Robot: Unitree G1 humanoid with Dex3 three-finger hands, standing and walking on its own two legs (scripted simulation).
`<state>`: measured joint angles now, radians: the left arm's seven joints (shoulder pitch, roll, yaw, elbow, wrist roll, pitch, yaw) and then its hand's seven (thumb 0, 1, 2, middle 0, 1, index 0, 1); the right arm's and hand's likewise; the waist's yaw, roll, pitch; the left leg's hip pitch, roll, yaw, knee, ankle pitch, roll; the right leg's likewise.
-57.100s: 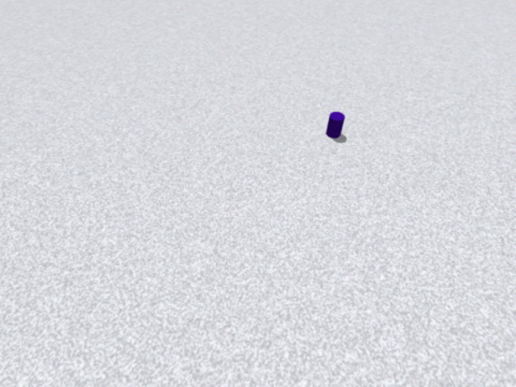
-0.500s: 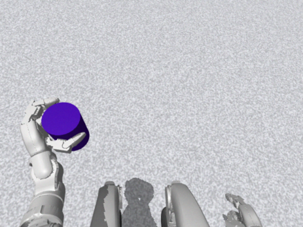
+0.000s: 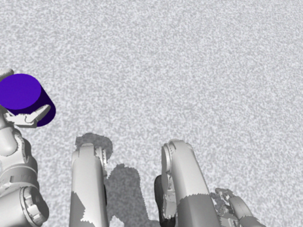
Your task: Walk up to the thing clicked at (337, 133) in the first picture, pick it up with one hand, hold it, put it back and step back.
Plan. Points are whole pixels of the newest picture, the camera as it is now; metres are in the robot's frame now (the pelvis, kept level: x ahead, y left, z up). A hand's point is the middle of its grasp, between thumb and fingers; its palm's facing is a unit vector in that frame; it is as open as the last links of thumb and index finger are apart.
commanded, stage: crouch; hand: left
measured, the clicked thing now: (30, 102) +0.43 +0.28 -0.08
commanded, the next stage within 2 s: lower in 0.80 s
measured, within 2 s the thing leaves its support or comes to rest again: neither
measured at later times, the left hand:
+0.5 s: hand (29, 112) +0.43 +0.32 -0.16, palm faces +0.51 -0.86 -0.05, open 11.8 cm
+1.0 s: hand (35, 116) +0.43 +0.32 -0.21, palm faces +0.49 -0.87 -0.06, open 11.8 cm
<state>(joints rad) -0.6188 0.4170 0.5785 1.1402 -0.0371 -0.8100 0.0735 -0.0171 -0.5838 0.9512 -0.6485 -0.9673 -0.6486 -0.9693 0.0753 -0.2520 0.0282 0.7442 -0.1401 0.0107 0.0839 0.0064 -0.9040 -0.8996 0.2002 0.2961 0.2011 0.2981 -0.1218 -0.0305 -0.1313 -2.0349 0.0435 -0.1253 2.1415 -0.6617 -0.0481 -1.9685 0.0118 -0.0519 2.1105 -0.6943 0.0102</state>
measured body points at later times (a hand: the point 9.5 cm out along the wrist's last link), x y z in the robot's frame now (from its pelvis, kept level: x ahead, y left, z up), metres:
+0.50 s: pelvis -0.01 +0.00 -0.09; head +0.21 +0.07 +0.30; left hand +0.40 +0.36 -0.15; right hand +0.11 -0.28 -0.20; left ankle +0.09 +0.14 -0.38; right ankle +0.09 -0.12 -0.38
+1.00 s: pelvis -0.01 +0.01 -0.12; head +0.22 +0.10 +0.26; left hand +0.40 +0.37 -0.21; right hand +0.11 -0.27 -0.20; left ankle +0.09 +0.14 -0.38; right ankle +0.09 -0.12 -0.38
